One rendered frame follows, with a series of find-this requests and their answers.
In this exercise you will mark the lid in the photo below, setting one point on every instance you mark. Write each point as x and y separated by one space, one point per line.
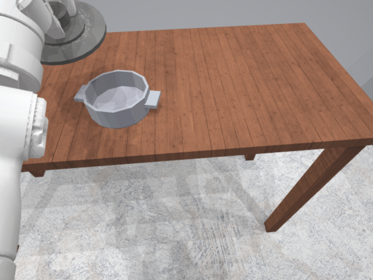
83 36

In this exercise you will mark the robot left upper arm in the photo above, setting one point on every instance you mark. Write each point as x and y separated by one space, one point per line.
23 132

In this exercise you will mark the pot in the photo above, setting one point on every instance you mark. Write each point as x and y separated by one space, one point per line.
118 99

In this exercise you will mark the table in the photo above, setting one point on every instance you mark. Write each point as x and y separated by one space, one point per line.
225 91

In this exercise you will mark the left robot hand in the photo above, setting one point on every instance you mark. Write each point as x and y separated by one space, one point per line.
55 31

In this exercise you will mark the knob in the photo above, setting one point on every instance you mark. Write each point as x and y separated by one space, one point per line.
60 13

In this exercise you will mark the robot left forearm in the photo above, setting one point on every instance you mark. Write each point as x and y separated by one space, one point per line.
23 24

